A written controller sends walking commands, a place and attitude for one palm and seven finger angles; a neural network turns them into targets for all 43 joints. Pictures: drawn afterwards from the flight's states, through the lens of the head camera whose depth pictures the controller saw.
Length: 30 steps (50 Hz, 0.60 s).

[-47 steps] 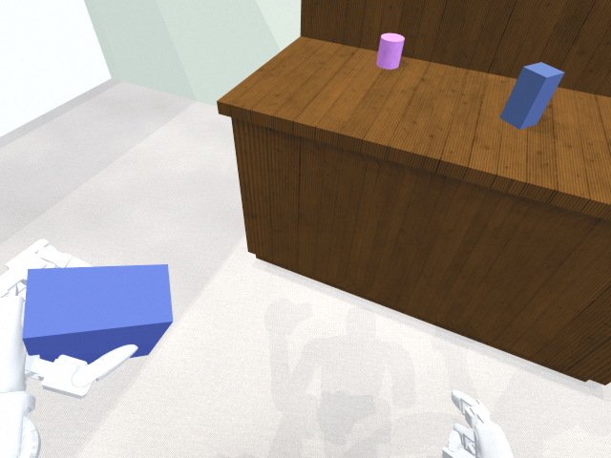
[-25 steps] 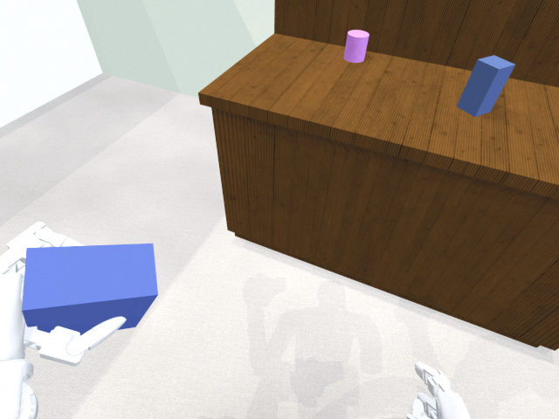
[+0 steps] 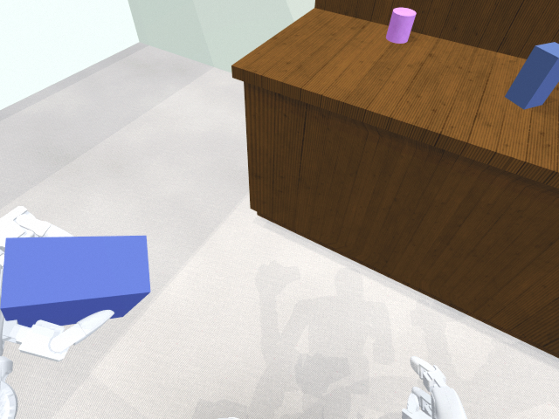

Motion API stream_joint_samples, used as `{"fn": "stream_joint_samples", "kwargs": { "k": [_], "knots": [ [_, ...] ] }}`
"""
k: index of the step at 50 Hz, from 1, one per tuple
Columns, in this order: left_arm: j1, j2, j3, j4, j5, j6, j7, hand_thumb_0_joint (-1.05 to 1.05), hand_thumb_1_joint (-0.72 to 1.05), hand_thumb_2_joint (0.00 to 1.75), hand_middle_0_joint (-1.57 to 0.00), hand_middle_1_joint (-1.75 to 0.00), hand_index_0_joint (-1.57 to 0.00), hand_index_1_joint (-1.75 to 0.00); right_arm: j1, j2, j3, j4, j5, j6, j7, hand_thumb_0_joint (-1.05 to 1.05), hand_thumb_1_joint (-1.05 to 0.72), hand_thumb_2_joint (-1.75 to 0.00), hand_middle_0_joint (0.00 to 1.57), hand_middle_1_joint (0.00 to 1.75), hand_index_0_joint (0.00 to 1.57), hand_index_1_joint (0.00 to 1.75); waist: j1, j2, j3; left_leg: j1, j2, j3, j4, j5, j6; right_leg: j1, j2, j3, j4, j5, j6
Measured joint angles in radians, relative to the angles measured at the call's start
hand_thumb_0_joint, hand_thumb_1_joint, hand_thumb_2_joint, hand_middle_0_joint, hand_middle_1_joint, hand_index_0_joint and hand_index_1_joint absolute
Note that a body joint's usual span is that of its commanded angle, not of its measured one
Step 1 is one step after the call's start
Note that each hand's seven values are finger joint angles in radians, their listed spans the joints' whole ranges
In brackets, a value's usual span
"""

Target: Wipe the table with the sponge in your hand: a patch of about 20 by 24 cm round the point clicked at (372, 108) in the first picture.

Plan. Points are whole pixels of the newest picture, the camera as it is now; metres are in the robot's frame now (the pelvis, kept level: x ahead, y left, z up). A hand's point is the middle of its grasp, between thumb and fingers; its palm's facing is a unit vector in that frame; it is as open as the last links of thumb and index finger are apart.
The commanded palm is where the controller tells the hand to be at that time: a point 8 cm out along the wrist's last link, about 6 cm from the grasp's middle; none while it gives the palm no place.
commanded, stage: walk to a spot facing it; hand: left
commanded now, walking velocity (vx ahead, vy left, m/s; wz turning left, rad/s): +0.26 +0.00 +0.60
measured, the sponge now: (95, 284) +0.23 +0.21 +0.15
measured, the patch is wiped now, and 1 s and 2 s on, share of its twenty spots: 0.00 0.00 0.00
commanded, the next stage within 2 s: none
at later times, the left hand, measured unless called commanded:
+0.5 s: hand out of the picture +0.11 +0.29 +0.18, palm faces +0.68 -0.64 -0.36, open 10.0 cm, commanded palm +0.05 +0.31 +0.19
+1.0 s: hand out of the picture +0.13 +0.27 +0.19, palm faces +0.74 -0.46 -0.50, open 10.0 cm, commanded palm +0.06 +0.28 +0.19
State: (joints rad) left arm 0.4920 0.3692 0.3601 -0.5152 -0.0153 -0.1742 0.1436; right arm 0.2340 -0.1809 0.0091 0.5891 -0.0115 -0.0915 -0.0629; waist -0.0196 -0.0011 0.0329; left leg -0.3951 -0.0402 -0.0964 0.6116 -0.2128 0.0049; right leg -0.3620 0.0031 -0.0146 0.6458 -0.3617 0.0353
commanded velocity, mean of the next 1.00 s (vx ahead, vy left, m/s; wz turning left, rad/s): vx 0.33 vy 0.00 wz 0.49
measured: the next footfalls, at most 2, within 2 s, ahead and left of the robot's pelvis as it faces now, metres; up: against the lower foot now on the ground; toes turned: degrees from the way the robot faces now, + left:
left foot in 0.36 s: +0.02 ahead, +0.14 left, +0.00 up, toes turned +21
right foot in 0.70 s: +0.15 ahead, -0.09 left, +0.00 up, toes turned +17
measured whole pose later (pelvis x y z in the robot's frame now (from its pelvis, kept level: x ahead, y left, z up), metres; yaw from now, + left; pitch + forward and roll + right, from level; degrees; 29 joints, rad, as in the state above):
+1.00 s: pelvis +0.08 -0.05 +0.02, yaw +34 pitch -1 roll +4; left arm 0.50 0.37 0.34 -0.46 -0.01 -0.20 0.14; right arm 0.23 -0.28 -0.06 0.62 -0.01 -0.05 -0.07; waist 0.00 -0.01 0.05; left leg -0.56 0.08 0.10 0.99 -0.26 -0.03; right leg -0.17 -0.12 -0.26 0.46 -0.27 -0.05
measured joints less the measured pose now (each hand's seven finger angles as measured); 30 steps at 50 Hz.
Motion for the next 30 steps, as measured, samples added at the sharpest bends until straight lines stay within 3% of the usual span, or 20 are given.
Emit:
{"fn": "stream_joint_samples", "kwargs": {
  "k": [4, 5, 7, 10, 12, 15, 18, 19, 21, 23, 26, 30],
  "knots": [
    [0.012, -0.011, -0.016, -0.015, -0.005, 0.005, -0.011, 0.0, -0.47, 0.98, -0.76, -1.33, -0.76, -1.33, -0.008, 0.002, 0.005, 0.005, 0.002, 0.004, 0.015, 0.01, -0.9, -0.9, 0.2, 0.3, 0.2, 0.3, 0.009, 0.036, 0.0, -0.003, 0.008, -0.048, 0.004, 0.01, -0.018, 0.034, 0.025, -0.027, -0.062, 0.105, -0.029],
    [0.017, -0.007, -0.019, -0.019, -0.003, 0.008, -0.011, 0.0, -0.47, 0.98, -0.76, -1.33, -0.76, -1.33, -0.008, 0.002, 0.005, 0.005, 0.005, 0.013, 0.016, 0.01, -0.9, -0.9, 0.21, 0.3, 0.2, 0.3, 0.012, 0.034, -0.008, -0.021, 0.008, -0.042, 0.039, -0.051, -0.014, 0.032, 0.02, -0.035, -0.064, 0.133, -0.047],
    [0.006, -0.007, -0.036, -0.009, 0.0, 0.013, -0.01, 0.0, -0.47, 0.98, -0.76, -1.33, -0.76, -1.33, -0.006, -0.004, 0.0, 0.013, 0.002, 0.03, 0.011, 0.01, -0.9, -0.9, 0.21, 0.3, 0.2, 0.3, 0.015, 0.022, -0.019, -0.085, 0.007, 0.012, 0.23, -0.163, -0.018, 0.031, -0.006, -0.055, -0.05, 0.119, -0.064],
    [-0.018, -0.018, -0.05, 0.026, 0.008, 0.012, -0.011, 0.0, -0.47, 0.98, -0.76, -1.33, -0.76, -1.33, 0.001, -0.024, -0.003, 0.031, -0.006, 0.052, 0.003, 0.01, -0.9, -0.9, 0.21, 0.3, 0.2, 0.3, 0.013, 0.0, -0.032, -0.134, 0.031, 0.095, 0.443, -0.179, -0.028, 0.057, -0.052, -0.091, -0.065, 0.107, -0.058],
    [-0.023, -0.014, -0.046, 0.04, 0.01, 0.01, -0.012, 0.0, -0.47, 0.98, -0.76, -1.33, -0.76, -1.33, 0.01, -0.032, -0.004, 0.036, -0.009, 0.059, -0.005, 0.01, -0.9, -0.9, 0.21, 0.3, 0.2, 0.3, 0.01, -0.025, -0.041, -0.102, 0.059, 0.142, 0.405, -0.194, -0.024, 0.07, -0.084, -0.112, -0.076, 0.109, -0.051],
    [-0.021, -0.009, -0.04, 0.027, 0.008, 0.012, 0.0, 0.0, -0.47, 0.98, -0.76, -1.33, -0.76, -1.33, 0.028, -0.045, -0.011, 0.028, -0.015, 0.048, -0.019, 0.01, -0.9, -0.9, 0.21, 0.3, 0.2, 0.3, 0.013, -0.057, -0.051, -0.002, 0.088, 0.191, 0.211, -0.225, -0.011, 0.073, -0.125, -0.147, -0.067, 0.097, -0.042],
    [-0.013, -0.014, -0.025, -0.024, -0.004, 0.013, 0.022, 0.0, -0.47, 0.98, -0.76, -1.33, -0.76, -1.33, 0.037, -0.065, -0.022, 0.0, -0.015, 0.026, -0.03, 0.01, -0.9, -0.9, 0.2, 0.3, 0.2, 0.3, 0.017, -0.072, -0.047, 0.112, 0.078, 0.211, -0.015, -0.158, 0.006, 0.038, -0.166, -0.164, 0.026, 0.046, -0.023],
    [-0.018, -0.014, -0.016, -0.035, -0.007, 0.008, 0.03, 0.0, -0.47, 0.98, -0.76, -1.33, -0.76, -1.33, 0.027, -0.064, -0.026, -0.006, -0.012, 0.018, -0.032, 0.01, -0.9, -0.9, 0.2, 0.3, 0.2, 0.3, 0.019, -0.075, -0.032, 0.108, 0.073, 0.208, -0.014, -0.068, 0.007, 0.01, -0.165, -0.14, 0.115, -0.02, -0.012],
    [-0.034, -0.01, 0.0, -0.019, 0.006, -0.01, 0.031, 0.0, -0.47, 0.98, -0.76, -1.33, -0.76, -1.33, 0.008, -0.043, -0.031, 0.006, -0.006, -0.002, -0.025, 0.01, -0.9, -0.9, 0.2, 0.3, 0.2, 0.3, 0.015, -0.071, -0.016, 0.097, 0.07, 0.19, 0.032, -0.065, 0.006, -0.06, -0.129, -0.076, 0.336, -0.12, -0.004],
    [-0.048, -0.005, 0.003, 0.01, 0.017, -0.012, 0.02, 0.0, -0.47, 0.98, -0.76, -1.33, -0.76, -1.33, 0.005, -0.015, -0.027, 0.022, 0.003, -0.006, -0.01, 0.01, -0.9, -0.9, 0.2, 0.3, 0.2, 0.3, 0.008, -0.058, -0.022, 0.101, 0.07, 0.157, 0.03, -0.083, 0.008, -0.113, -0.099, -0.047, 0.465, -0.123, 0.004],
    [-0.052, -0.015, -0.005, 0.026, 0.019, -0.007, 0.009, 0.0, -0.47, 0.98, -0.76, -1.33, -0.76, -1.33, 0.017, 0.021, -0.007, 0.038, 0.01, -0.013, 0.004, 0.01, -0.9, -0.9, 0.2, 0.3, 0.2, 0.3, 0.012, -0.035, -0.032, 0.122, 0.074, 0.115, -0.014, -0.069, 0.006, -0.143, -0.089, -0.05, 0.459, -0.063, 0.015],
    [-0.032, -0.029, -0.014, 0.033, 0.012, -0.014, 0.0, 0.0, -0.47, 0.98, -0.76, -1.33, -0.76, -1.33, 0.033, 0.05, 0.024, 0.05, 0.007, -0.025, 0.01, 0.01, -0.9, -0.9, 0.2, 0.3, 0.2, 0.3, 0.024, 0.001, -0.038, 0.149, 0.081, 0.075, -0.066, -0.051, 0.001, -0.104, -0.084, -0.072, 0.289, -0.031, 0.021]
  ]
}}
